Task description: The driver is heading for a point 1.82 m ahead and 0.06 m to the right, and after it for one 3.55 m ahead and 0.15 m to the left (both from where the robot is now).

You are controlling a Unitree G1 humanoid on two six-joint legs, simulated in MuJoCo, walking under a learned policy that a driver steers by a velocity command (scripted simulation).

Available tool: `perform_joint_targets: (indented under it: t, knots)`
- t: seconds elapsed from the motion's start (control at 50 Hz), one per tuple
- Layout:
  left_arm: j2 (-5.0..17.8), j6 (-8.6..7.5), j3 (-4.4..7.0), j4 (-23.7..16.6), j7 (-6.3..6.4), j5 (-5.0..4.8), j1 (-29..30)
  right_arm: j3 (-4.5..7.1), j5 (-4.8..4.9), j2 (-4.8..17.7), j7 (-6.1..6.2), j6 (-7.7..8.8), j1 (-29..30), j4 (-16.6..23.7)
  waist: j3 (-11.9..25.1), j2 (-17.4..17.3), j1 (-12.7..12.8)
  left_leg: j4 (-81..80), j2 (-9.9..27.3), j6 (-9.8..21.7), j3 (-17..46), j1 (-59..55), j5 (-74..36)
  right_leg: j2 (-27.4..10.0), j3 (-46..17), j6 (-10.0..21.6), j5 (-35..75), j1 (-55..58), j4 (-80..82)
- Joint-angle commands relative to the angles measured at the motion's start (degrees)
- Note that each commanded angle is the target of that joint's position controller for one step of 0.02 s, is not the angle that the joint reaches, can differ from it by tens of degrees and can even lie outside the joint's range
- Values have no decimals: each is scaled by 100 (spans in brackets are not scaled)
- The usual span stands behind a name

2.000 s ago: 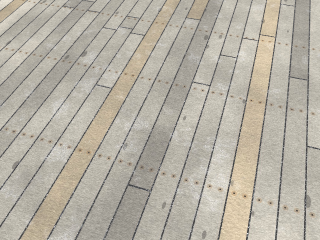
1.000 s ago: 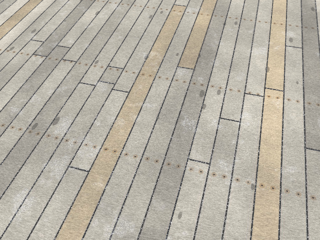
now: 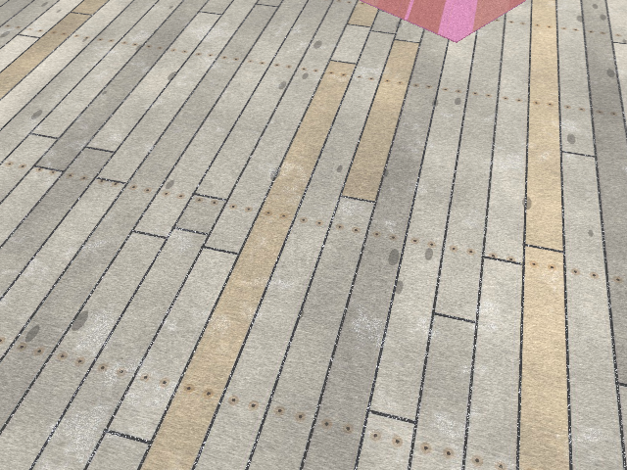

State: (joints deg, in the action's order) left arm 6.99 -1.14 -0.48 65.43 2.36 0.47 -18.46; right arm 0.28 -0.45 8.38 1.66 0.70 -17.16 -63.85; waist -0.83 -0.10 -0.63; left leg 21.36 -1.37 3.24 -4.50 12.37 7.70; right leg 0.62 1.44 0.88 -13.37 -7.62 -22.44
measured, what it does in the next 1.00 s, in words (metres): shifts its weight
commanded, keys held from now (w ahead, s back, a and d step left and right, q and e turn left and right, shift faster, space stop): no key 0.76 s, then w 0.24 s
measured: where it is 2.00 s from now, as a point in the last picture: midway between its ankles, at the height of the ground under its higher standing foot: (296, 436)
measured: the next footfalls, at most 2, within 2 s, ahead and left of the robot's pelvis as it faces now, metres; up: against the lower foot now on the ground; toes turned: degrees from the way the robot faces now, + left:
left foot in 1.12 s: +0.17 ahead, +0.11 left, +0.00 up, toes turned +4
right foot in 1.58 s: +0.52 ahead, -0.04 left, +0.00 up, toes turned -5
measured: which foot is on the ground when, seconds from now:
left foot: down 0.00-0.92, up 0.94-1.00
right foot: down 0.00-1.00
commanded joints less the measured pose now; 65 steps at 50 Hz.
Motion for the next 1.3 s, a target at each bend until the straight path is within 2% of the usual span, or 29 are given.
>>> perform_joint_targets:
  t: [0.02,0.76,0.78,0.82,0.84,0.86,0.88,0.9,0.92,0.94,0.96,0.98,1.0,1.04,1.06,1.08,1.1,1.12,1.14,1.16,1.18,1.2,1.22,1.24,1.3]
  knots:
    - [418,-22,48,-35,15,0,-401,38,2,362,25,29,-317,25,-340,23,1,-410,660,-17,806,-225,189,-612,-635,211,114,-572,563]
    - [262,-16,-15,111,45,-1,-698,-11,2,183,77,21,-568,-297,-454,30,11,-287,700,-18,785,-312,-189,-592,-570,224,442,-376,519]
    - [249,-14,-16,131,43,8,-764,-12,-1,173,73,15,-606,-312,-346,22,17,-306,646,-10,766,-352,220,-541,-549,240,50,-341,555]
    - [381,15,57,108,31,32,-834,60,-4,315,58,-25,-595,-268,-449,30,35,-126,443,99,683,-142,1562,-351,-491,372,-1260,-501,409]
    - [437,38,92,49,14,47,-827,99,-18,367,39,-50,-595,-221,-620,83,44,-31,380,186,687,113,2397,-334,-579,478,-2060,-703,373]
    - [448,48,111,-8,-7,57,-854,115,-29,361,13,-60,-558,-154,-896,103,66,37,376,251,745,423,2903,-385,-725,577,-2626,-910,404]
    - [481,32,138,-51,-25,58,-878,98,-47,243,-17,-40,-543,-85,-1065,275,101,241,323,254,686,598,2896,-529,-1002,690,-2865,-947,484]
    - [488,19,160,-43,-33,31,-1103,109,-47,248,-42,-12,-360,25,-1156,299,219,508,282,254,697,1003,2873,-693,-1314,802,-3128,-825,679]
    - [612,-7,208,1,-30,23,-1344,98,-58,157,-77,41,-122,179,-1207,542,343,925,144,200,495,1467,2495,-981,-1765,947,-3247,-426,999]
    - [810,-35,289,57,-26,39,-1512,74,-113,37,-125,108,112,322,-1213,909,429,1540,21,123,49,1854,1765,-1461,-2355,1175,-3290,15,1404]
    - [887,-55,341,55,-23,55,-1491,100,-179,135,-160,170,307,451,-1296,905,460,1905,172,131,3,2110,1485,-1790,-2642,1337,-3033,134,1560]
    - [883,-90,362,28,-29,80,-1476,154,-161,285,-190,225,431,571,-1233,774,461,2181,273,141,112,2288,1601,-1881,-2703,1398,-2751,259,1622]
    - [912,-130,381,8,-38,103,-1433,186,-140,344,-224,275,442,662,-1188,712,391,2284,363,159,203,2373,1705,-1912,-2638,1411,-2483,354,1574]
    - [864,-211,386,-66,-50,83,-1177,225,-67,347,-274,368,401,778,-1164,648,195,1825,410,168,194,1982,1600,-1717,-2122,1234,-1695,260,1375]
    - [880,-236,396,-117,-58,57,-1004,236,-38,290,-290,395,231,753,-1090,607,50,1432,283,164,34,1396,1330,-1526,-1771,1118,-1337,-6,1209]
    - [902,-247,403,-184,-68,21,-766,253,-9,216,-298,411,-213,615,-976,523,-212,941,69,159,-187,401,934,-1288,-1365,994,-987,-556,914]
    - [894,-275,398,-245,-86,18,-624,322,9,270,-279,413,-892,361,-755,321,-495,633,-170,158,-254,-816,786,-1005,-994,856,-420,-1178,367]
    - [770,-349,350,-332,-126,33,-502,445,-34,561,-210,440,-1702,149,-388,-288,-864,219,316,263,503,-2025,1111,-586,-414,644,111,-1878,-891]
    - [334,-409,241,-625,-189,-9,-511,620,-85,1281,-142,430,-2540,30,63,-1944,-1030,-917,1920,836,3132,-2841,2450,209,466,296,-960,-3003,-3008]
    - [737,-400,350,-721,-233,162,-246,552,-76,1036,-129,333,-2488,-70,-156,-1384,-840,-1325,2329,1120,4217,-2321,2745,134,-3,401,-1655,-3429,-4197]
    - [632,-387,348,-806,-285,193,-6,482,-113,905,-123,314,-1688,178,-632,-562,-446,-1230,2246,1055,3617,-1759,2747,-274,-212,506,-1155,-3648,-4629]
    - [497,-418,315,-804,-338,145,58,446,-109,815,-145,344,-1162,360,-735,-152,-265,-1305,2030,955,3058,-1317,2158,-444,-287,521,-583,-3491,-4557]
    - [458,-424,329,-791,-371,122,50,398,-96,744,-147,388,-921,437,-743,-30,-89,-1386,1810,840,2548,-1060,1579,-549,-280,500,-258,-3274,-4352]
    - [463,-375,347,-772,-393,156,-57,329,-66,590,-135,436,-849,434,-661,-74,45,-1439,1610,733,2133,-965,1074,-598,-232,435,-84,-3089,-4154]
    - [498,-230,386,-868,-423,163,154,248,-33,541,-90,542,-1239,238,-568,-309,109,-1321,1400,714,1380,-1210,-832,-511,54,283,146,-3228,-3856]
Velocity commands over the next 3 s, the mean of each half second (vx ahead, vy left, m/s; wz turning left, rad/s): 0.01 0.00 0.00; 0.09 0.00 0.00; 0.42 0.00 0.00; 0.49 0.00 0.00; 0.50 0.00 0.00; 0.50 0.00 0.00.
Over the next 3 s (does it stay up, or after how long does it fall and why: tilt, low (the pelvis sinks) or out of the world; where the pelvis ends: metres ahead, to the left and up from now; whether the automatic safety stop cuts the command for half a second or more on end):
stays up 1.14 0.01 0.00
